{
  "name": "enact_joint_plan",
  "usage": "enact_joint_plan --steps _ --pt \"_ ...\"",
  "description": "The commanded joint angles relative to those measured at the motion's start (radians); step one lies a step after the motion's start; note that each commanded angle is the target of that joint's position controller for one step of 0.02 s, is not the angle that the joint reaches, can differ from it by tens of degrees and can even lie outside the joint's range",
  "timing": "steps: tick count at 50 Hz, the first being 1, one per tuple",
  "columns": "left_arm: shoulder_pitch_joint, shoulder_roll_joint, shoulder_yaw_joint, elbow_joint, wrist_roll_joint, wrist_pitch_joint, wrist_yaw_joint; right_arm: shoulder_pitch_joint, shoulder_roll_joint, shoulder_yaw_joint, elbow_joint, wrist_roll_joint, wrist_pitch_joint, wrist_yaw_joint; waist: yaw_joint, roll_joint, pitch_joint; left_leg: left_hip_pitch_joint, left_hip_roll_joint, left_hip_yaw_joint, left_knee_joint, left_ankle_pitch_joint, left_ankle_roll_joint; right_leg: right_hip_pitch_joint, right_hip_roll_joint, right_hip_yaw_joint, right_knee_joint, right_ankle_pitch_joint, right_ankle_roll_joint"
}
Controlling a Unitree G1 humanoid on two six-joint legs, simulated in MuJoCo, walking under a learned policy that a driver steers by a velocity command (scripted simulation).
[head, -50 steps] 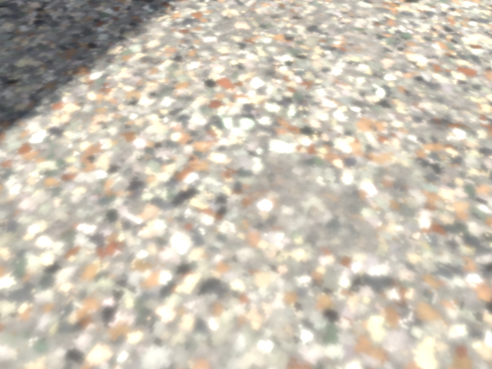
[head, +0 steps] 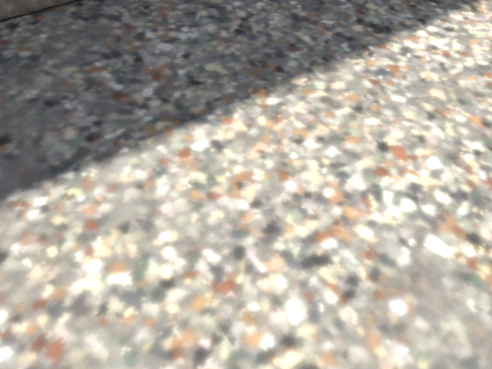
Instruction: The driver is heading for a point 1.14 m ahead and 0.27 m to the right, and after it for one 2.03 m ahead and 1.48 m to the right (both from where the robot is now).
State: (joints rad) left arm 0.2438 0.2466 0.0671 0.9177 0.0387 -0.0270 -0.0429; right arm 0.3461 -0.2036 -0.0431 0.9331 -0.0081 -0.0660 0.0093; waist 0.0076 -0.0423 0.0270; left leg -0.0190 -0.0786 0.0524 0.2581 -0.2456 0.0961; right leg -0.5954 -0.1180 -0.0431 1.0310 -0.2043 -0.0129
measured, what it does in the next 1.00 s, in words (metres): walks ahead, turning right: right foot, then left foot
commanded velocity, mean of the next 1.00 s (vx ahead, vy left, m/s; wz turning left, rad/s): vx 0.31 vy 0.00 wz -0.30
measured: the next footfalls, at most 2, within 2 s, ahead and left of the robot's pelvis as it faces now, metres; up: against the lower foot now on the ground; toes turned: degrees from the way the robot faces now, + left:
right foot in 0.26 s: +0.31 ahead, -0.09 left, +0.00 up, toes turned -6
left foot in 0.86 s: +0.36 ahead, +0.08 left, +0.00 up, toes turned -24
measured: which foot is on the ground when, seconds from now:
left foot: down 0.00-0.28, up 0.30-0.84, down 0.86-1.00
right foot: up 0.00-0.24, down 0.26-0.86, up 0.88-1.00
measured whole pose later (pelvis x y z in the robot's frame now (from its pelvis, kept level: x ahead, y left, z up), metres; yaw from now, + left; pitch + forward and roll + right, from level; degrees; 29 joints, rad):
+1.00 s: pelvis +0.32 -0.01 +0.00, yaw -22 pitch +2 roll -1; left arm 0.24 0.28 0.08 0.82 0.04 -0.04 -0.04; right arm 0.34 -0.24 -0.04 0.86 -0.02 -0.08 -0.02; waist -0.02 -0.04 -0.05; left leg -0.13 -0.03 -0.02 0.31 -0.22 0.04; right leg -0.52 0.10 0.11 0.92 -0.28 -0.05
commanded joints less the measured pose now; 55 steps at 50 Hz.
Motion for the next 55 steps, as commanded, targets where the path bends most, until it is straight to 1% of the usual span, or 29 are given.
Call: enact_joint_plan --steps 1,6,8,10,12,13,14,15,16,17,18,19,20,22,24,25,28,30,33,37,39,41,42,43,44,45,47,49,55 --pt "-0.075 0.038 0.005 -0.070 -0.002 -0.001 -0.003 0.060 -0.115 -0.017 -0.014 0.001 -0.024 -0.006 -0.009 0.106 0.076 0.019 0.251 -0.146 -0.115 0.481 0.113 -0.152 0.004 -0.017 -0.055 0.089 0.015" --pt "-0.242 0.015 -0.015 -0.129 -0.012 -0.009 -0.005 0.120 -0.122 -0.009 0.026 -0.006 -0.031 -0.016 -0.040 0.115 0.111 0.040 0.257 -0.110 -0.127 0.551 0.099 -0.080 0.046 -0.045 -0.321 0.194 -0.015" --pt "-0.231 0.007 -0.022 -0.125 -0.011 -0.015 0.000 0.115 -0.120 -0.004 0.041 -0.010 -0.029 -0.024 -0.026 0.107 0.118 0.067 0.264 -0.055 -0.089 0.719 0.080 -0.009 0.077 -0.069 -0.403 0.183 -0.051" --pt "-0.144 0.019 -0.017 -0.094 -0.011 -0.025 0.013 0.101 -0.126 -0.001 0.054 -0.016 -0.032 -0.035 0.010 0.124 0.067 0.089 0.268 -0.020 0.028 0.988 0.049 0.134 0.135 -0.087 -0.422 0.143 -0.092" --pt "0.099 0.054 0.001 -0.008 -0.009 -0.043 0.027 0.062 -0.156 -0.010 0.057 -0.019 -0.025 -0.044 0.110 0.120 -0.051 0.087 0.239 0.012 0.328 1.042 0.013 0.367 0.194 -0.079 -0.515 0.176 -0.128" --pt "0.191 0.094 0.014 0.020 0.006 -0.053 0.034 0.058 -0.163 -0.010 0.047 -0.006 -0.026 -0.044 0.149 0.088 -0.113 -0.030 0.188 0.039 0.554 0.803 -0.008 0.545 0.134 -0.021 -0.568 0.340 -0.149" --pt "0.249 0.217 0.042 0.016 0.019 -0.055 0.038 0.125 -0.094 0.002 0.011 0.008 -0.027 -0.044 0.106 -0.110 -0.247 -0.278 0.058 0.079 0.953 0.091 -0.042 0.806 -0.153 0.286 -0.445 0.888 -0.257" --pt "0.229 0.237 0.045 0.010 -0.023 -0.047 0.028 0.214 -0.082 -0.002 0.014 0.035 -0.020 -0.040 0.053 -0.187 -0.421 -0.456 -0.051 -0.044 1.199 -0.337 -0.063 0.938 -0.303 0.625 -0.557 1.134 -0.425" --pt "0.108 0.204 0.044 -0.024 -0.055 -0.036 0.026 0.153 -0.124 -0.009 0.007 0.002 -0.009 -0.039 0.020 -0.030 -0.343 -0.475 0.036 -0.115 1.207 -0.230 -0.061 0.795 -0.252 0.528 -0.601 0.922 -0.399" --pt "0.020 0.138 0.026 -0.047 -0.052 -0.029 0.029 0.055 -0.125 -0.010 -0.018 -0.010 -0.008 -0.034 0.017 0.014 -0.188 -0.514 0.064 -0.099 1.165 -0.179 -0.065 0.640 -0.200 0.438 -0.648 0.780 -0.369" --pt "-0.009 0.096 0.015 -0.048 -0.046 -0.023 0.033 0.014 -0.119 -0.012 -0.031 -0.018 -0.004 -0.031 -0.006 0.062 -0.098 -0.515 0.094 -0.100 1.101 -0.153 -0.070 0.525 -0.151 0.375 -0.692 0.718 -0.329" --pt "-0.011 0.079 0.009 -0.045 -0.049 -0.019 0.040 0.005 -0.113 -0.013 -0.042 -0.029 0.012 -0.030 -0.025 0.060 -0.066 -0.480 0.114 -0.104 1.034 -0.140 -0.079 0.438 -0.109 0.323 -0.723 0.672 -0.300" --pt "-0.006 0.075 0.006 -0.039 -0.043 -0.015 0.042 0.021 -0.097 -0.011 -0.043 -0.033 0.034 -0.030 -0.042 0.044 -0.061 -0.430 0.115 -0.098 0.985 -0.131 -0.088 0.371 -0.082 0.290 -0.739 0.638 -0.278" --pt "-0.001 0.108 0.014 -0.045 -0.028 -0.016 0.039 0.029 -0.077 -0.008 -0.050 -0.029 0.060 -0.034 -0.053 0.028 -0.080 -0.393 0.100 -0.082 0.928 -0.116 -0.106 0.307 -0.052 0.263 -0.745 0.614 -0.268" --pt "-0.003 0.135 0.023 -0.059 -0.024 -0.010 0.038 -0.007 -0.085 -0.011 -0.068 -0.028 0.073 -0.038 -0.048 0.008 -0.090 -0.414 0.101 -0.081 0.872 -0.089 -0.120 0.280 -0.035 0.272 -0.762 0.471 -0.260" --pt "0.001 0.139 0.025 -0.064 -0.024 -0.004 0.038 -0.036 -0.093 -0.014 -0.078 -0.029 0.079 -0.040 -0.039 -0.003 -0.088 -0.435 0.104 -0.085 0.842 -0.075 -0.127 0.277 -0.027 0.288 -0.772 0.372 -0.252" --pt "0.020 0.146 0.033 -0.077 -0.029 0.014 0.039 -0.135 -0.119 -0.021 -0.117 -0.036 0.085 -0.029 -0.001 -0.062 -0.076 -0.513 0.120 -0.099 0.742 -0.022 -0.146 0.300 -0.008 0.404 -0.860 -0.210 -0.233" --pt "0.048 0.154 0.040 -0.078 -0.029 0.018 0.040 -0.191 -0.128 -0.024 -0.137 -0.033 0.079 -0.024 0.024 -0.066 -0.051 -0.567 0.120 -0.106 0.672 -0.009 -0.159 0.348 -0.025 0.476 -0.888 -0.314 -0.230" --pt "0.090 0.166 0.050 -0.075 -0.027 0.015 0.041 -0.235 -0.120 -0.020 -0.156 -0.029 0.060 -0.022 0.049 -0.048 -0.052 -0.581 0.107 -0.111 0.580 -0.014 -0.159 0.416 -0.031 0.518 -0.878 -0.323 -0.227" --pt "0.088 0.175 0.058 -0.090 -0.017 0.013 0.037 -0.252 -0.119 -0.014 -0.181 -0.020 0.037 -0.018 0.051 -0.071 -0.047 -0.501 0.066 -0.103 0.469 -0.100 -0.136 0.396 -0.008 0.548 -0.843 -0.359 -0.234" --pt "0.061 0.179 0.061 -0.108 -0.012 0.015 0.030 -0.226 -0.121 -0.011 -0.189 -0.011 0.024 -0.018 0.030 -0.078 -0.041 -0.397 0.039 -0.101 0.386 -0.169 -0.115 0.325 0.010 0.569 -0.820 -0.386 -0.234" --pt "-0.009 0.162 0.059 -0.133 -0.014 0.020 0.026 -0.100 -0.107 -0.006 -0.159 0.001 0.010 -0.028 -0.049 -0.057 -0.037 -0.158 0.022 -0.071 0.177 -0.097 -0.077 0.183 0.058 0.534 -0.770 -0.394 -0.195" --pt "-0.018 0.135 0.052 -0.140 -0.015 0.018 0.031 -0.032 -0.121 -0.011 -0.140 0.000 0.001 -0.040 -0.083 -0.019 -0.028 -0.014 0.047 -0.079 0.074 -0.056 -0.061 0.077 0.109 0.493 -0.703 -0.418 -0.151" --pt "-0.008 0.066 0.034 -0.155 -0.026 0.006 0.034 0.029 -0.190 -0.024 -0.131 -0.014 -0.008 -0.055 -0.094 0.135 -0.040 0.106 0.233 -0.270 -0.039 -0.216 -0.030 -0.055 0.185 0.360 -0.475 -0.415 -0.095" --pt "0.002 0.005 0.011 -0.180 -0.037 -0.011 0.032 0.045 -0.283 -0.040 -0.148 -0.033 -0.007 -0.059 -0.084 0.260 -0.072 0.156 0.467 -0.651 -0.157 -0.496 0.047 -0.187 0.302 0.192 -0.231 -0.360 -0.065" --pt "-0.025 0.081 0.020 -0.179 -0.008 -0.023 0.027 -0.001 -0.287 -0.052 -0.133 -0.048 -0.008 -0.054 -0.045 0.154 0.034 0.026 0.490 -0.718 -0.172 -0.543 0.102 -0.241 0.217 0.212 -0.128 -0.237 -0.070" --pt "-0.003 0.117 0.028 -0.156 -0.001 -0.030 0.006 -0.067 -0.185 -0.030 -0.140 -0.017 -0.020 -0.029 0.004 0.113 0.070 -0.018 0.364 -0.523 -0.156 -0.378 0.065 -0.200 0.176 0.218 -0.093 -0.108 -0.045" --pt "0.008 0.113 0.026 -0.139 0.013 -0.022 -0.005 -0.040 -0.162 -0.022 -0.129 -0.010 -0.032 -0.022 -0.004 0.163 0.036 -0.012 0.283 -0.358 -0.146 -0.150 0.041 -0.161 0.172 0.169 -0.041 -0.037 -0.016" --pt "-0.201 0.060 -0.008 -0.212 0.010 -0.011 -0.014 0.103 -0.142 -0.021 -0.057 -0.003 -0.039 -0.008 -0.060 0.168 0.040 0.028 0.255 -0.217 -0.117 0.270 0.070 -0.172 0.100 0.035 -0.168 0.066 0.023"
